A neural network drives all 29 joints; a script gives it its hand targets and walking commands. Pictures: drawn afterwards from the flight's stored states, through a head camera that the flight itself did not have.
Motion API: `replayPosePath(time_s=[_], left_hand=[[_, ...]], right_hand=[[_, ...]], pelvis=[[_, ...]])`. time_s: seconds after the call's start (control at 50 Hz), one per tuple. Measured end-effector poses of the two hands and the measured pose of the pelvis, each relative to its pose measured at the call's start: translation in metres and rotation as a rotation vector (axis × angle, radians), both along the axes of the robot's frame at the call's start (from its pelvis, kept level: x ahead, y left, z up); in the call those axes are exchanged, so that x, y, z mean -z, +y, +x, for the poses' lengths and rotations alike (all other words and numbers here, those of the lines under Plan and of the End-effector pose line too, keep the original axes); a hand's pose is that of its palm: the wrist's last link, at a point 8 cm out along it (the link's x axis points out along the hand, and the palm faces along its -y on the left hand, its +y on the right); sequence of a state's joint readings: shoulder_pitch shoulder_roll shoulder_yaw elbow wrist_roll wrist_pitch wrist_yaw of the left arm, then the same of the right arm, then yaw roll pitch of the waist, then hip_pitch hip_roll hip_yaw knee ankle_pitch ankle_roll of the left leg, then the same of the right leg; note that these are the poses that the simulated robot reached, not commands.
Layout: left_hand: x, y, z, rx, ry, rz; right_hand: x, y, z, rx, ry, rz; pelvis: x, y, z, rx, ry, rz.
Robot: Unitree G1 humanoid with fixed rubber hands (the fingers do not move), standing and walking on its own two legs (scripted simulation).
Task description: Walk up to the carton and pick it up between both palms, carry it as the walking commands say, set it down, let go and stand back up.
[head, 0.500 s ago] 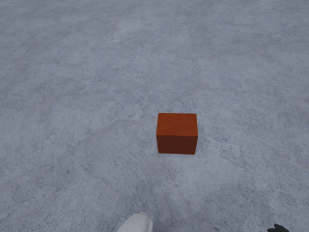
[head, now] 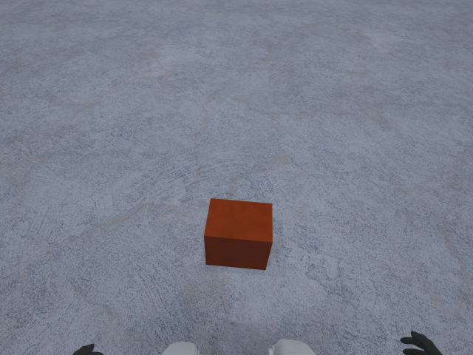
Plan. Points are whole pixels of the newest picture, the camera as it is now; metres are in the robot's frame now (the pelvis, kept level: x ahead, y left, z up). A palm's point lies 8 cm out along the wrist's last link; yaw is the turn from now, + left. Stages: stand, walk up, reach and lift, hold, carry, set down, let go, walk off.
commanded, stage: walk up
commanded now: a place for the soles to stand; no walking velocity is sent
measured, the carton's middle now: (238, 234) +0.72 -0.02 -0.61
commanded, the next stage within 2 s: none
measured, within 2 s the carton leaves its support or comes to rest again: neither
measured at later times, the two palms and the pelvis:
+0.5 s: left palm out of the picture +0.12 +0.31 -0.06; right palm (388, 291) +0.26 -0.29 -0.07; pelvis +0.13 +0.01 +0.01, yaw +2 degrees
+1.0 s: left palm (108, 237) +0.34 +0.28 -0.05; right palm (396, 260) +0.32 -0.32 -0.06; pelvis +0.21 -0.01 +0.02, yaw +1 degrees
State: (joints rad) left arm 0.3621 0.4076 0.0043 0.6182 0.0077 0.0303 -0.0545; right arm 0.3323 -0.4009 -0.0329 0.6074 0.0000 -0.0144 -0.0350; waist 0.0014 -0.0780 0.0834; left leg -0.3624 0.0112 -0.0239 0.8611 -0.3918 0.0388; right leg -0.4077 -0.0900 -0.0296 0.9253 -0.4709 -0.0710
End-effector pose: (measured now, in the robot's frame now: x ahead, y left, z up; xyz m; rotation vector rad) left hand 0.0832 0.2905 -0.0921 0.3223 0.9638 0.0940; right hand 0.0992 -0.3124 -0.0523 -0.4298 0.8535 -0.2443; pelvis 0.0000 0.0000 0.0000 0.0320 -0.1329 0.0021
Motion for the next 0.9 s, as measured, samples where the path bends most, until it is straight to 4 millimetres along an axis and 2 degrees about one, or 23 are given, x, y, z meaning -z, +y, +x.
replayPosePath(time_s=[0.04, 0.1, 0.2, 0.26, 0.34, 0.4, 0.44, 0.5, 0.56, 0.64, 0.7, 0.78, 0.9], left_hand=[[0.004, -0.015, 0.008, 0.007, -0.009, -0.004], [0.002, -0.028, 0.006, -0.018, 0.014, 0.002], [-0.022, -0.025, -0.001, -0.065, 0.067, 0.057], [-0.039, -0.016, -0.003, -0.089, 0.100, 0.095], [-0.053, -0.002, -0.002, -0.124, 0.149, 0.128], [-0.052, 0.010, 0.004, -0.148, 0.173, 0.128], [-0.044, 0.018, 0.012, -0.156, 0.179, 0.121], [-0.030, 0.023, 0.035, -0.154, 0.158, 0.109], [-0.020, 0.018, 0.071, -0.128, 0.117, 0.087], [-0.011, 0.002, 0.121, -0.078, 0.055, 0.058], [-0.006, -0.013, 0.150, -0.052, 0.031, 0.044], [-0.013, -0.022, 0.184, -0.028, 0.012, 0.040], [-0.033, -0.018, 0.234, -0.004, -0.044, 0.064]], right_hand=[[0.002, -0.017, 0.005, 0.011, 0.012, 0.000], [-0.003, -0.031, 0.019, 0.012, 0.032, 0.000], [-0.012, -0.038, 0.049, -0.023, 0.051, 0.029], [-0.011, -0.032, 0.070, -0.044, 0.061, 0.054], [-0.001, -0.012, 0.099, -0.087, 0.089, 0.099], [0.009, 0.006, 0.122, -0.127, 0.112, 0.113], [0.016, 0.018, 0.138, -0.145, 0.107, 0.112], [0.022, 0.027, 0.156, -0.148, 0.082, 0.098], [0.018, 0.024, 0.166, -0.125, 0.057, 0.082], [0.009, 0.004, 0.173, -0.084, 0.042, 0.049], [0.008, -0.014, 0.178, -0.050, 0.047, 0.032], [0.002, -0.023, 0.187, -0.029, 0.071, 0.027], [0.002, -0.019, 0.205, -0.039, 0.085, 0.038]], pelvis=[[0.003, -0.014, 0.008, 0.008, 0.000, -0.006], [-0.002, -0.028, 0.020, 0.009, 0.008, 0.002], [-0.020, -0.033, 0.044, 0.010, 0.027, -0.013], [-0.028, -0.029, 0.059, 0.012, 0.043, -0.022], [-0.032, -0.019, 0.080, 0.010, 0.076, -0.034], [-0.029, -0.009, 0.097, -0.005, 0.093, -0.051], [-0.021, 0.000, 0.110, -0.013, 0.089, -0.056], [-0.011, 0.006, 0.127, -0.032, 0.055, -0.041], [-0.008, 0.003, 0.142, -0.034, 0.030, -0.020], [-0.006, -0.008, 0.159, -0.036, 0.020, 0.002], [-0.002, -0.018, 0.171, -0.019, 0.024, 0.002], [-0.009, -0.025, 0.187, -0.013, 0.057, -0.005], [-0.017, -0.021, 0.204, -0.014, 0.096, -0.012]])
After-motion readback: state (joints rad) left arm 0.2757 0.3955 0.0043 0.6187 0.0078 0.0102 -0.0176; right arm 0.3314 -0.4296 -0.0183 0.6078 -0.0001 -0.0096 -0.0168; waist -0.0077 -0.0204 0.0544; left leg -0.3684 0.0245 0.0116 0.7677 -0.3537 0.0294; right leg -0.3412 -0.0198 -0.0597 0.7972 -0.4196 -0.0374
